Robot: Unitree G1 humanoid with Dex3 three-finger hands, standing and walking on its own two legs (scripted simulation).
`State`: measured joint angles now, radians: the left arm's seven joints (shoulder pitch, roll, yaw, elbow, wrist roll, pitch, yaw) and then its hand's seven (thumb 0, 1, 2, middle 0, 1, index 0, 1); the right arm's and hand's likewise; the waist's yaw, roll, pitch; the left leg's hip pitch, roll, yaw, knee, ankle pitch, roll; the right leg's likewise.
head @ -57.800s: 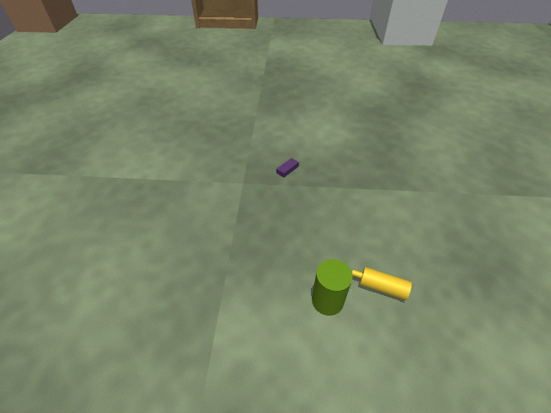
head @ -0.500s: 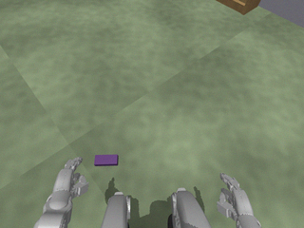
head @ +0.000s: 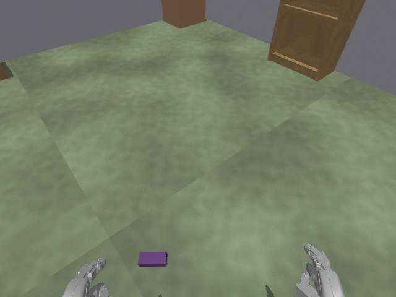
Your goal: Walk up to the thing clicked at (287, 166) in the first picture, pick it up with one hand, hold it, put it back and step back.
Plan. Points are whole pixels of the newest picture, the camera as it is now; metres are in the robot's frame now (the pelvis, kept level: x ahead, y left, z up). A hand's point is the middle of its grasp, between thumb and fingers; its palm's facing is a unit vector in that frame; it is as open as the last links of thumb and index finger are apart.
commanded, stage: home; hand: left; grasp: from above
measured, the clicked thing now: (152, 259) +0.46 +0.22 -0.70
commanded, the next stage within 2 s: stand in 1.92 s
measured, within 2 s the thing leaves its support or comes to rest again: neither
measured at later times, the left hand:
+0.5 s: hand out of the picture +0.17 +0.18 -0.05, palm faces +0.05 -0.98 -0.20, open 7.4 cm
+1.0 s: hand out of the picture +0.16 +0.18 -0.05, palm faces +0.05 -0.98 -0.20, open 7.4 cm
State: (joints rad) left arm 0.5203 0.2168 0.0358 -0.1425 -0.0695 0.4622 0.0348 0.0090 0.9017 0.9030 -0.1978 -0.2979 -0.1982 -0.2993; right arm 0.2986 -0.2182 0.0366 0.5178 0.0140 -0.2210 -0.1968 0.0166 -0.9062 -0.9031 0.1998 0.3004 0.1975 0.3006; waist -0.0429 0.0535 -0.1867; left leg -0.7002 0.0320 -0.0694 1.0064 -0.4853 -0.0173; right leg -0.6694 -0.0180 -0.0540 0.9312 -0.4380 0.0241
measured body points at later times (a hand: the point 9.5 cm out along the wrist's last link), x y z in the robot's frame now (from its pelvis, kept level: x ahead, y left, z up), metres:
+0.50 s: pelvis +0.01 +0.00 +0.00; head +0.02 +0.01 +0.45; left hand +0.16 +0.23 -0.03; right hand +0.16 -0.24 -0.06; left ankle +0.01 +0.13 -0.68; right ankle +0.01 -0.14 -0.68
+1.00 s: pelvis +0.00 +0.00 +0.00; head +0.02 +0.00 +0.45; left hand +0.16 +0.23 -0.03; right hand +0.16 -0.25 -0.06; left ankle +0.01 +0.13 -0.68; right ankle +0.01 -0.14 -0.68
